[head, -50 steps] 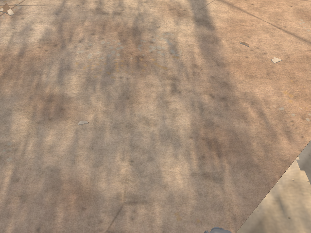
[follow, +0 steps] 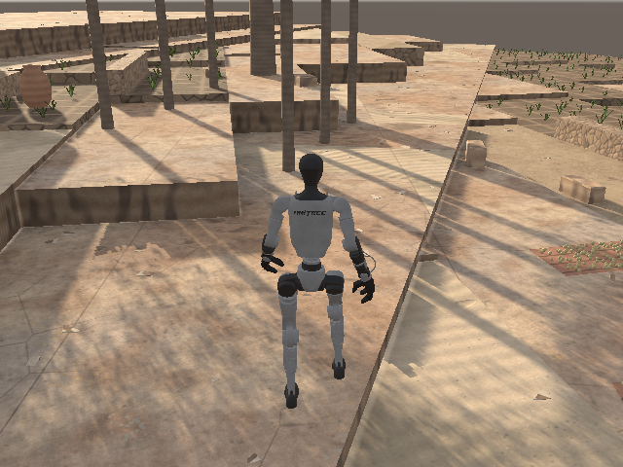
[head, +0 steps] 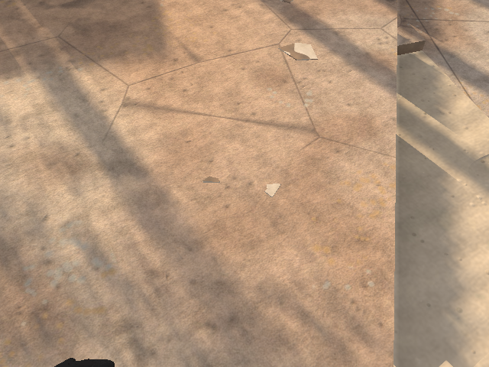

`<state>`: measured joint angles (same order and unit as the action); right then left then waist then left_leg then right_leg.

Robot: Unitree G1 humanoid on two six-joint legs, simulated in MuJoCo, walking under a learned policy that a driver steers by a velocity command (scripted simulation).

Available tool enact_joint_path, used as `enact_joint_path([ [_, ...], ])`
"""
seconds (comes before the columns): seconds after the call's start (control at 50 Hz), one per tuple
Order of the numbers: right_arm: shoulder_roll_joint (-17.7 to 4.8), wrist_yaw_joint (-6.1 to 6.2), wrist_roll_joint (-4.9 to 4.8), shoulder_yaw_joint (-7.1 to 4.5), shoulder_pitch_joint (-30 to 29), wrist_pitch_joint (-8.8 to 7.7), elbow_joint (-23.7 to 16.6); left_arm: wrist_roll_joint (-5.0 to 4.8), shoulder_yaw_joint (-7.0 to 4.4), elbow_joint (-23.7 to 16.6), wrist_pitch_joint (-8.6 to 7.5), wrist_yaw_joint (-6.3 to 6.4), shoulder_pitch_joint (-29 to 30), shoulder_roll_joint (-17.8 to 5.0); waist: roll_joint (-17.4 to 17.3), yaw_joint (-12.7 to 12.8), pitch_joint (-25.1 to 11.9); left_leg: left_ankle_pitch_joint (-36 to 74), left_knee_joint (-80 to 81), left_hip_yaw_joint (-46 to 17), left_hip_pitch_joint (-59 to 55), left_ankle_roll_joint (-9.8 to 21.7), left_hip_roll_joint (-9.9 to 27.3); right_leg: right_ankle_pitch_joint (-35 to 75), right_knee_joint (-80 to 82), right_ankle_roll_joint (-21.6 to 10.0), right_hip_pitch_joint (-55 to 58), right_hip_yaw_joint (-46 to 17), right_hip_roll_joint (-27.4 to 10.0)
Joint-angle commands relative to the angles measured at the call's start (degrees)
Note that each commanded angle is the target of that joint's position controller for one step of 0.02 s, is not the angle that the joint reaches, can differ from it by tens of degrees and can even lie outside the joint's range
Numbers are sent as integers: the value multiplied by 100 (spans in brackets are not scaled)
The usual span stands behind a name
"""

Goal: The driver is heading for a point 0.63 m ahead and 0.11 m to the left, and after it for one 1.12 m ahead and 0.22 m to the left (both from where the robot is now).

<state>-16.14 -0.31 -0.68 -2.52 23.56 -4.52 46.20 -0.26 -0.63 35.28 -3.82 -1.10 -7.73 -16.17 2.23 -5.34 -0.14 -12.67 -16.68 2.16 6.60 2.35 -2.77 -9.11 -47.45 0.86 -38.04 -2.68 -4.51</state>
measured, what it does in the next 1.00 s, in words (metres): walks ahead, turning left: right foot, then left foot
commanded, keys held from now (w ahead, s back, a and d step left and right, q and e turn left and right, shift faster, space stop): w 0.14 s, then w+q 0.60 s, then q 0.24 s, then no key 0.02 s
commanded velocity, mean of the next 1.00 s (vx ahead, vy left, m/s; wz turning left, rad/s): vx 0.45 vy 0.00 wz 0.33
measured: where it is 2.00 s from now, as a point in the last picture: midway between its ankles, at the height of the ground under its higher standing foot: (201, 335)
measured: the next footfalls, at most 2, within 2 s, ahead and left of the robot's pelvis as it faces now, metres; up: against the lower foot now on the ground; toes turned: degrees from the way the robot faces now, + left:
right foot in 0.16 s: +0.24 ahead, -0.14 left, +0.00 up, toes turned -1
left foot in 0.70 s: +0.51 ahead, +0.15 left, +0.00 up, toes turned +17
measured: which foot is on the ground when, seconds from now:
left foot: down 0.00-0.18, up 0.20-0.68, down 0.70-1.00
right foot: up 0.00-0.14, down 0.16-0.68, up 0.70-1.00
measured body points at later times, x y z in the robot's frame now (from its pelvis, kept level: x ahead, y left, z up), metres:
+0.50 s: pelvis +0.26 -0.04 +0.00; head +0.27 -0.04 +0.45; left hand +0.27 +0.25 -0.11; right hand +0.45 -0.28 -0.10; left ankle +0.40 +0.15 -0.67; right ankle +0.20 -0.14 -0.74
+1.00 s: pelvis +0.49 +0.07 +0.00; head +0.54 +0.10 +0.44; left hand +0.58 +0.39 -0.09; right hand +0.70 -0.16 -0.10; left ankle +0.47 +0.14 -0.74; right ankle +0.69 -0.04 -0.68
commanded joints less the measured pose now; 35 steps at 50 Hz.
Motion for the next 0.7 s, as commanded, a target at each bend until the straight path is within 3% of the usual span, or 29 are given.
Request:
enact_joint_path([
  [0.02,-986,-32,-64,-183,-252,-76,-327,-66,20,-482,-130,-55,534,-153,-661,62,133,1514,627,-968,169,1001,1384,710,999,-62,509,253,163],
  [0.06,-1040,-48,-82,-182,-49,-26,-196,-99,-32,-597,-154,-96,808,-260,-724,12,169,1561,509,-1029,-155,914,1543,668,1373,-189,611,258,236],
  [0.1,-1090,-36,-87,-182,25,35,-88,-99,-94,-649,-177,-133,836,-362,-767,124,148,1862,266,-1025,-416,782,1641,475,1709,-362,909,301,328],
  [0.14,-1079,-11,-77,-153,-21,63,-46,-47,-276,-422,-172,-98,16,-650,-673,646,-360,3196,-780,-652,-302,544,1347,485,2068,-631,2340,486,554],
  [0.16,-941,-1,-17,-81,-109,30,-131,0,-402,-257,-153,-29,-877,-921,-569,1101,-899,2805,-1921,-493,523,347,1106,597,1936,-884,3809,7,77],
  [0.18,-387,-15,119,112,141,-76,-384,140,-536,-217,-87,56,-1685,-1519,622,1233,-1855,414,-4114,-95,2608,-55,401,590,1883,-1601,6027,-2123,-1540],
  [0.2,-456,-22,20,116,249,-163,-362,70,-507,-135,-34,54,-1925,-1282,1115,1282,-2370,-2038,-5267,-694,3607,-124,130,-322,2613,-2077,6309,-3770,-2094],
  [0.22,-909,-30,-133,-43,-191,-165,-407,16,-409,-84,-39,52,-1688,-964,560,1277,-1437,-1747,-5659,-898,4066,-118,418,-745,2826,-1832,5528,-3179,-1902],
  [0.24,-873,-26,-165,-50,-533,-143,-497,5,-343,-91,-55,40,-1335,-768,378,1107,-831,-1246,-5547,-765,4058,-109,643,-698,2994,-1626,4730,-2373,-1631],
  [0.26,-768,-9,-113,-50,-661,-86,-501,21,-283,-70,-87,0,-964,-562,216,886,-407,-859,-5295,-687,3876,-151,802,-505,3251,-1499,3984,-1820,-1341],
  [0.28,-705,11,-60,-83,-588,2,-471,57,-251,-60,-140,-37,-695,-413,364,660,-187,-558,-5083,-732,3564,-187,942,-273,3487,-1399,3403,-1389,-1137],
  [0.3,-576,11,-67,-76,-423,93,-407,89,-259,-23,-187,-61,-520,-374,465,487,-91,-348,-5050,-739,3241,-232,984,-130,3713,-1358,2956,-1072,-1033],
  [0.32,-459,12,-73,-68,-354,159,-371,111,-282,24,-242,-72,-454,-374,438,409,-54,-149,-5079,-731,3117,-278,963,149,3866,-1377,2717,-808,-995],
  [0.38,-387,39,-47,-98,-617,232,-466,167,-352,244,-331,-44,-505,-479,204,376,116,562,-4744,-926,3419,-362,951,856,4030,-1342,2670,-122,-972],
  [0.48,-193,-136,-11,-35,-1508,165,-701,126,-429,556,-296,71,-766,-725,39,686,317,1762,-3106,-597,3294,-265,894,1257,4038,-1093,2971,700,-882],
  [0.54,-145,-247,-31,-2,-2086,152,-969,58,-488,760,-207,111,-1055,-889,-47,912,504,1629,-2482,-418,3492,-129,887,1277,3940,-1036,3574,844,-1094],
  [0.6,-197,-344,-35,-15,-2393,152,-1250,-31,-542,884,-57,131,-1178,-1003,10,956,546,963,-2093,-141,3552,75,786,1899,3549,-899,4209,1009,-1256],
  [0.64,-357,-369,-26,-99,-2199,175,-1338,-61,-592,884,26,171,-1109,-1178,231,751,259,305,-2002,227,2898,285,447,3723,2846,-753,4359,1208,-1243],
  [0.66,-514,-357,-14,-194,-1764,196,-1272,-81,-622,877,75,208,-1081,-1259,325,497,-45,112,-1924,412,2274,410,186,4635,2132,-663,4361,1323,-1171],
  [0.68,-790,-310,-26,-367,-869,203,-1050,-100,-605,839,119,243,-1017,-1231,201,17,-523,436,-1505,487,1008,603,-113,4816,944,-487,3991,1510,-943],
  [0.7,-1277,-193,-31,-572,72,255,-853,-11,-523,733,81,275,-1112,-1050,-315,-371,-1100,756,-1456,-538,-867,928,423,3317,-745,-224,2552,1485,-734],
])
